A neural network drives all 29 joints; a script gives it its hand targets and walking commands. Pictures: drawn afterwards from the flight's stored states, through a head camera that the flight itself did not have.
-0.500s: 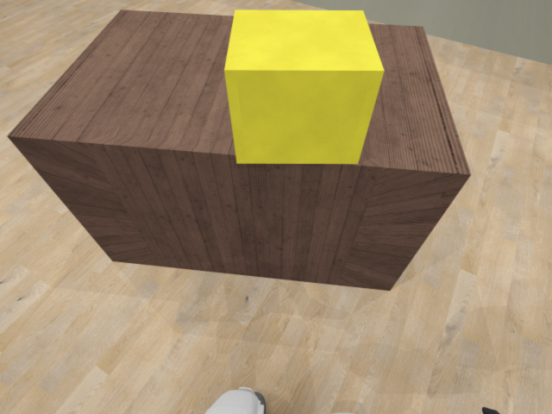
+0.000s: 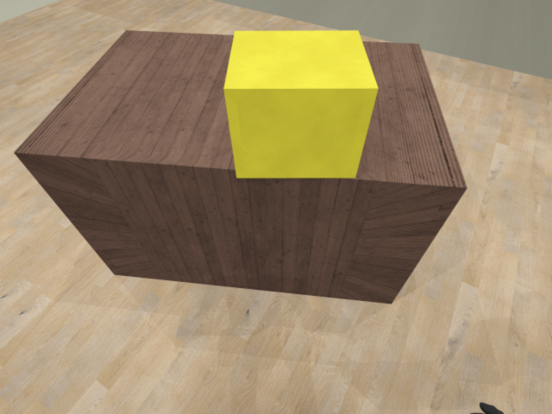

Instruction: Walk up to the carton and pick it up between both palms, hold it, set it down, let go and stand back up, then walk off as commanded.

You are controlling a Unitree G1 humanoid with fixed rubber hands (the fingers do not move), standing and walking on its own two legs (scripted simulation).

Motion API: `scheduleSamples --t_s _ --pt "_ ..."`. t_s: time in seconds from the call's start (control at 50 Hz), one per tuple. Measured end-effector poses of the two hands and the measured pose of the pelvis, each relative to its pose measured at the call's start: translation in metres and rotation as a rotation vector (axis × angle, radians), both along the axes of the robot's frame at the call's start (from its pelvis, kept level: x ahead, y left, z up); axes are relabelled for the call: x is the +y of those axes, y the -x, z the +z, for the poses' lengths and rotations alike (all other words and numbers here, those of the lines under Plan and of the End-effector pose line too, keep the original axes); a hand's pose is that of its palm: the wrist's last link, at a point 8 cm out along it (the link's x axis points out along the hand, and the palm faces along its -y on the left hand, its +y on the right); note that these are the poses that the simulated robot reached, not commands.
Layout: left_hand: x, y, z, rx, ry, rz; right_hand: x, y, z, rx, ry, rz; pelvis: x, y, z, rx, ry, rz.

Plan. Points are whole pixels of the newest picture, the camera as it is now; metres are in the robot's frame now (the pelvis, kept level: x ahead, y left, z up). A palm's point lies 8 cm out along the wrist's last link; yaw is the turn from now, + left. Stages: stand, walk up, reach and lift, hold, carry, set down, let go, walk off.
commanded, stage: stand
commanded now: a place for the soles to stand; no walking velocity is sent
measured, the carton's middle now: (296, 105) +0.74 -0.02 +0.02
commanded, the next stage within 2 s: none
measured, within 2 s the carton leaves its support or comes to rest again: neither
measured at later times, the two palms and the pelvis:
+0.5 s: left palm out of the picture +0.09 +0.30 -0.10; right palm out of the picture +0.10 -0.31 -0.09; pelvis +0.01 +0.00 +0.01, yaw +0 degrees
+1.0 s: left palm out of the picture +0.07 +0.30 -0.10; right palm out of the picture +0.09 -0.31 -0.09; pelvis +0.00 +0.00 +0.01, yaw +0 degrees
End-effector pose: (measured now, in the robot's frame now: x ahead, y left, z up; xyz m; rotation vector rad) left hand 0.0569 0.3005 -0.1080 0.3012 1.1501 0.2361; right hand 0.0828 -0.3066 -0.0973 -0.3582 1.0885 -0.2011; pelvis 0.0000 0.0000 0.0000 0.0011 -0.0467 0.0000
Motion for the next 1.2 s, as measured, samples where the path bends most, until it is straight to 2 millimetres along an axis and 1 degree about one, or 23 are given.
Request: scheduleSamples --t_s 0.12,0.24,0.46,0.56,0.86,1.2 --pt "-0.002 -0.012 0.003 -0.021 0.0 -0.004 -0.001 -0.009 0.001 -0.008 -0.002 0.001 -0.002 -0.007 0.001 0.012 -0.002 0.001" --pt "-0.002 -0.025 0.005 -0.048 0.0 -0.011 -0.001 -0.011 0.001 -0.012 -0.002 0.001 -0.002 -0.009 0.001 0.015 -0.002 0.001" --pt "-0.002 -0.032 0.011 -0.082 -0.002 -0.012 -0.001 -0.018 0.008 -0.046 -0.004 0.006 -0.002 -0.009 0.005 0.034 -0.004 0.003" --pt "-0.003 -0.031 0.013 -0.09 -0.002 -0.012 -0.001 -0.017 0.009 -0.057 -0.005 0.007 -0.002 -0.007 0.006 0.037 -0.004 0.003" --pt "-0.001 -0.017 0.01 -0.06 0.002 -0.001 -0.001 -0.009 0.01 -0.049 -0.003 0.003 -0.001 -0.001 0.007 0.036 -0.002 0.003" --pt "-0.001 -0.013 0.009 -0.047 0.003 0.001 -0.001 -0.006 0.009 -0.037 -0.002 -0.002 -0.001 -0.001 0.007 0.038 -0.002 0.003"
